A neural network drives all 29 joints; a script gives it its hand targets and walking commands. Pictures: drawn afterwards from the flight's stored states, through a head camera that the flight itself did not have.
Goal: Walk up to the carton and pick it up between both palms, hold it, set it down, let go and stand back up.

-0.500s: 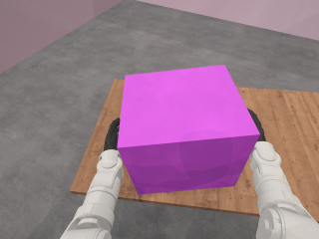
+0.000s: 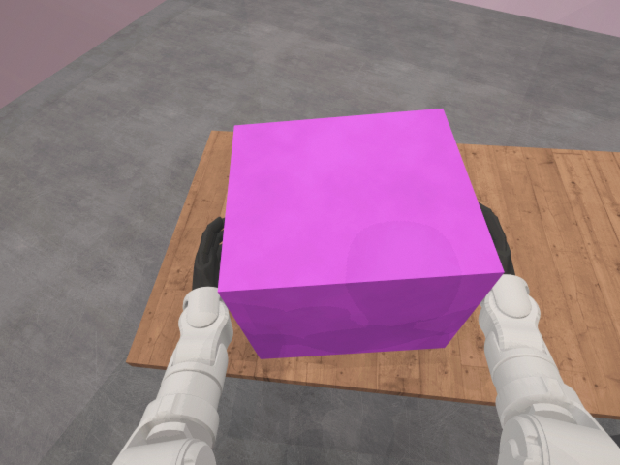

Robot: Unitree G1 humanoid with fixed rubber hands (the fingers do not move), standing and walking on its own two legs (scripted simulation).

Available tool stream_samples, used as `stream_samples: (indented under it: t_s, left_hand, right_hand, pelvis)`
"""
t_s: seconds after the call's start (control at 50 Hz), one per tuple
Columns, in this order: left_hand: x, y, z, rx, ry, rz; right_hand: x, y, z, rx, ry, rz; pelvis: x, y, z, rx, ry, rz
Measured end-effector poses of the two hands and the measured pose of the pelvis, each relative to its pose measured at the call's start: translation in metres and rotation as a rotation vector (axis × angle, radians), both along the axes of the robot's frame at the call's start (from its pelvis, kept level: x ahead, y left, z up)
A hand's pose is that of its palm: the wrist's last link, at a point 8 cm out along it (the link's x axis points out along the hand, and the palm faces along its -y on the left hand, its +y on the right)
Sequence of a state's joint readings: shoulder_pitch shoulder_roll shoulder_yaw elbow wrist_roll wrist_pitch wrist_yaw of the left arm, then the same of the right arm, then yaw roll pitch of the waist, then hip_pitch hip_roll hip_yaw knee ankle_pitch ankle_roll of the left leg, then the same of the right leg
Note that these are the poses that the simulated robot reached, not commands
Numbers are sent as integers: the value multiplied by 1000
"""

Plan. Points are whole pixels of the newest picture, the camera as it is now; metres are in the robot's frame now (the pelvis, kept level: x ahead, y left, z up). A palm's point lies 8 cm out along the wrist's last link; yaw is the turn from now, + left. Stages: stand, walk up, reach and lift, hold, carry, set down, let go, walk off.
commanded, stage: set down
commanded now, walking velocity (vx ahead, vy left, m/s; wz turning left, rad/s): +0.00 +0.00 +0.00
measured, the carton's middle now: (345, 242) +0.43 -0.04 -0.01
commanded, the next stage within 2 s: none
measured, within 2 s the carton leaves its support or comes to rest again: rests again in 0.36 s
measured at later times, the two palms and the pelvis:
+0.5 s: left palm (213, 264) +0.39 +0.15 +0.00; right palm (488, 252) +0.40 -0.23 +0.01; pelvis -0.01 +0.01 -0.01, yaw -3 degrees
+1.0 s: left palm (189, 295) +0.36 +0.18 -0.02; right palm (518, 266) +0.39 -0.27 +0.00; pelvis -0.01 +0.00 -0.01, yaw -1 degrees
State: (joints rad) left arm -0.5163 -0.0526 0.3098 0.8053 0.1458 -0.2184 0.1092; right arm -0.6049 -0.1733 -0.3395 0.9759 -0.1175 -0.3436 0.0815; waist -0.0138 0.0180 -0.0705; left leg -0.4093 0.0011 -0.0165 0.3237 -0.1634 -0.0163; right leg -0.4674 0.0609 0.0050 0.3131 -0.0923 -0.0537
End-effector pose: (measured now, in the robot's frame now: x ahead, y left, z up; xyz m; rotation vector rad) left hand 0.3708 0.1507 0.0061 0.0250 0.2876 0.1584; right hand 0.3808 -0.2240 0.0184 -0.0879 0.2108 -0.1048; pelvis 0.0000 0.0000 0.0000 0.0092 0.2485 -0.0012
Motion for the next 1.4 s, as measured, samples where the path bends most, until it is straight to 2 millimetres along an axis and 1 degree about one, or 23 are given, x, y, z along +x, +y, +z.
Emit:
stream_samples:
  t_s: [0.1,0.16,0.22,0.36,0.5,0.56,0.64,0.76,0.84,0.92,0.98,1.08,1.18,1.24,1.28,1.32,1.36,1.4]
  left_hand:
    - [1,0,1,18,4,-13]
    - [2,0,3,46,9,-28]
    - [2,0,3,41,19,-23]
    - [11,-1,2,3,22,-1]
    - [22,-1,-2,-20,27,4]
    - [22,2,-10,-15,48,-14]
    - [20,6,-15,-2,46,-20]
    - [20,19,-13,20,35,6]
    - [16,28,-10,41,31,12]
    - [7,33,-13,43,33,11]
    - [-7,34,-23,44,54,-3]
    - [-39,31,-34,32,49,-10]
    - [-78,23,-30,45,7,-33]
    - [-99,19,-29,42,20,-39]
    - [-108,18,-27,38,33,-29]
    - [-112,20,-23,21,31,-5]
    - [-112,23,-17,6,19,18]
    - [-108,28,-11,-2,2,37]
  right_hand:
    - [-3,0,-3,0,10,-6]
    - [-7,-2,-12,11,58,-7]
    - [-6,-1,-15,50,72,-20]
    - [7,-3,-13,59,98,-9]
    - [22,-4,-9,51,128,8]
    - [25,-6,-11,46,144,8]
    - [30,-11,-6,74,100,-24]
    - [40,-19,3,84,54,-33]
    - [39,-30,0,75,65,-44]
    - [28,-39,-5,46,67,-35]
    - [12,-43,-15,22,84,-20]
    - [-27,-45,-35,8,91,-1]
    - [-75,-46,-43,52,54,7]
    - [-102,-54,-48,73,77,-5]
    - [-114,-62,-46,90,84,-24]
    - [-122,-69,-40,95,76,-36]
    - [-125,-72,-31,95,68,-33]
    - [-124,-71,-20,88,56,-12]
  pelvis:
    - [-5,6,-1,-1,17,-10]
    - [-6,10,-2,-3,22,-24]
    - [-5,13,-3,-8,30,-37]
    - [-8,16,-9,-12,68,-43]
    - [-6,13,-13,-11,116,-49]
    - [-4,10,-15,-13,125,-50]
    - [-2,9,-16,-20,134,-39]
    - [-4,6,-18,-17,133,-37]
    - [-6,3,-17,-14,130,-28]
    - [-8,0,-16,-9,125,-20]
    - [-12,-3,-14,-3,113,-12]
    - [-20,-7,-12,-1,109,0]
    - [-31,-9,-11,-5,75,10]
    - [-38,-9,-12,-6,38,18]
    - [-43,-10,-13,-3,8,16]
    - [-48,-10,-13,3,-24,7]
    - [-54,-12,-15,10,-50,-1]
    - [-59,-13,-18,18,-71,-7]
